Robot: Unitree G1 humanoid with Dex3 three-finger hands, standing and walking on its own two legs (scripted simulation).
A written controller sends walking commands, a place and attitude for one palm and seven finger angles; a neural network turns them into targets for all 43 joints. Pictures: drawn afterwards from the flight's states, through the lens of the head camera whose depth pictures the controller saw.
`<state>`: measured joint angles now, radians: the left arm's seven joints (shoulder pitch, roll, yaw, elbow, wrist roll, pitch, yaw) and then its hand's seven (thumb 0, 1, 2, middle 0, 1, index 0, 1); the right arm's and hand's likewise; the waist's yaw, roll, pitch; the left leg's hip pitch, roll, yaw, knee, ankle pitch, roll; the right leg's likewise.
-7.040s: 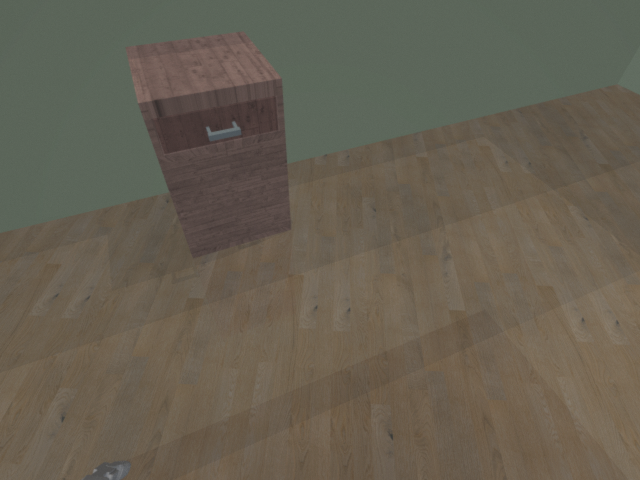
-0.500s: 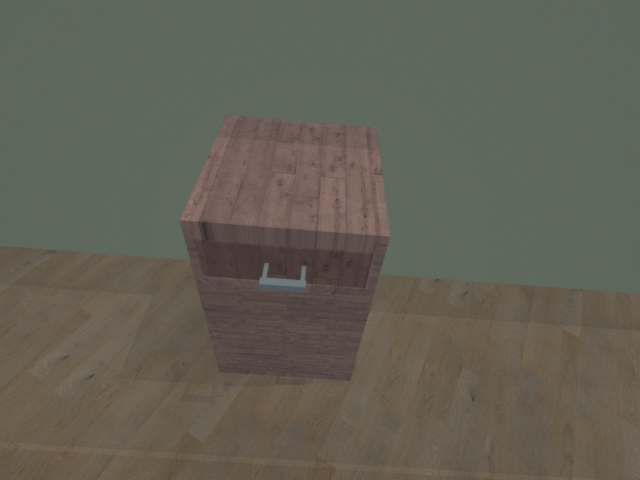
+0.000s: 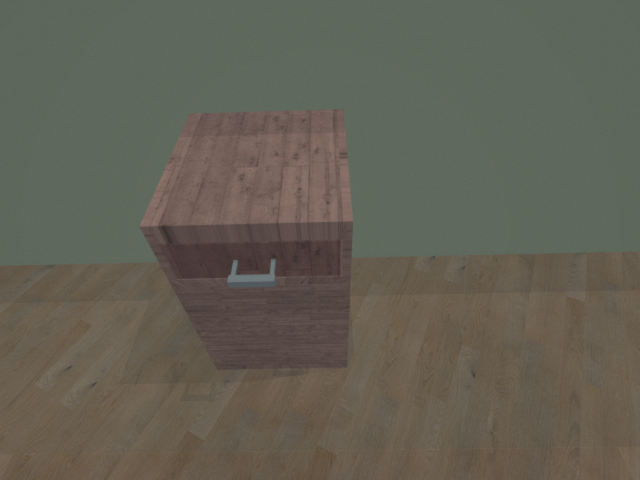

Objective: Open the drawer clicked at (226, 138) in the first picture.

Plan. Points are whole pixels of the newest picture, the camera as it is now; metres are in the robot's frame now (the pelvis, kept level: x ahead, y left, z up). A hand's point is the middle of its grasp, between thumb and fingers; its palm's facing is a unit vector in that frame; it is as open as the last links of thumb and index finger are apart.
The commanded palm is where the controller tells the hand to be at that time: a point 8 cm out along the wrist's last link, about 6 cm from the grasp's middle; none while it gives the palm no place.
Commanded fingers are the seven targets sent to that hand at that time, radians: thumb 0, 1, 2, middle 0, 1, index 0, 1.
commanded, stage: come to a stop and stand still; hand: left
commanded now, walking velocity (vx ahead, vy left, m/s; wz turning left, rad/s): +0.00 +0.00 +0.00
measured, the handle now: (253, 272) +0.57 +0.18 -0.20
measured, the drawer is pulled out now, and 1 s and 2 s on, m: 0.00 0.00 0.00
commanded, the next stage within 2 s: look again from close up in 0.34 s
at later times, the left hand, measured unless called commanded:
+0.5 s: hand out of the picture -0.02 +0.14 -0.17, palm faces +0.07 -0.98 -0.17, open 7.4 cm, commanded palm none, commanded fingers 0.00 0.90 0.90 -0.20 -0.30 -0.20 -0.30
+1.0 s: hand out of the picture -0.04 +0.25 -0.18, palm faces +0.00 -0.98 -0.18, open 7.4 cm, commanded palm none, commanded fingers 0.00 0.90 0.90 -0.20 -0.30 -0.20 -0.30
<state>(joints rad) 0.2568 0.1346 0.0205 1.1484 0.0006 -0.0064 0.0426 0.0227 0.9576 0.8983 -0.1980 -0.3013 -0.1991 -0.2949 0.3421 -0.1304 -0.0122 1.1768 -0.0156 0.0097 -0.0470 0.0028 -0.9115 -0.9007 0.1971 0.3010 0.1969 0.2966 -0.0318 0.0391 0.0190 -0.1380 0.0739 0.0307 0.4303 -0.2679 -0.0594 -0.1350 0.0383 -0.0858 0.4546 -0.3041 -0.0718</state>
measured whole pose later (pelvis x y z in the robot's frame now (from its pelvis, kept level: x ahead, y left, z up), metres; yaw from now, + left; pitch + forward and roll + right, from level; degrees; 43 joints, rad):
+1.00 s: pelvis -0.04 +0.08 +0.00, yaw -2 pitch -1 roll +0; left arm 0.35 0.15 0.00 1.06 0.02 0.01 0.03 0.01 0.91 0.90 -0.20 -0.30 -0.20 -0.29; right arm 0.36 -0.15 0.02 1.04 -0.02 -0.01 -0.03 0.00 -0.92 -0.90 0.20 0.30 0.20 0.30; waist 0.00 0.00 0.00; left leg -0.23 -0.08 0.10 0.45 -0.21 0.12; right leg -0.22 -0.05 -0.02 0.50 -0.26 0.00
